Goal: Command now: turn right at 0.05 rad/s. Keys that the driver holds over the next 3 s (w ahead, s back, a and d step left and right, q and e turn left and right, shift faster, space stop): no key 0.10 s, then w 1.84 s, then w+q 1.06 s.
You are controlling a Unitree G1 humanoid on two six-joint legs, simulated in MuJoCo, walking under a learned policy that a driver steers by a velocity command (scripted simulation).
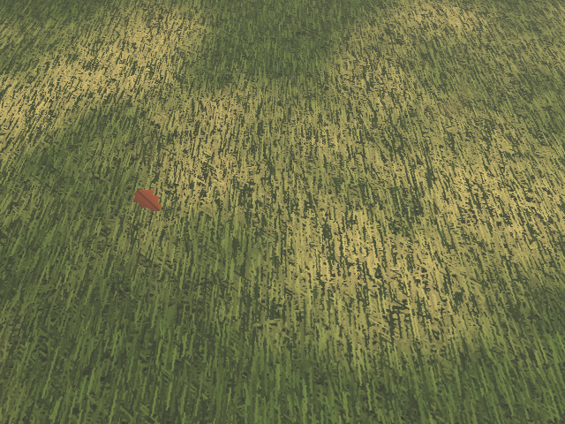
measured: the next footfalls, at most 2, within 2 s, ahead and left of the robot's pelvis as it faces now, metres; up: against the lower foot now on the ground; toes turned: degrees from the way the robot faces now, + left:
left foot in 0.86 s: +0.43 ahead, +0.06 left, +0.00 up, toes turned +4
right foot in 1.42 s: +0.75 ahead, -0.09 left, +0.00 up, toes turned -3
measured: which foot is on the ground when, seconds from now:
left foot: down 0.00-0.40, up 0.42-0.84, down 0.86-1.00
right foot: down 0.00-0.86, up 0.88-1.00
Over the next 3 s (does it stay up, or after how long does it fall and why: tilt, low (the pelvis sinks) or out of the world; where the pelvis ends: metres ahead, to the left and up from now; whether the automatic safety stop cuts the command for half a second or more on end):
stays up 1.39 0.09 -0.01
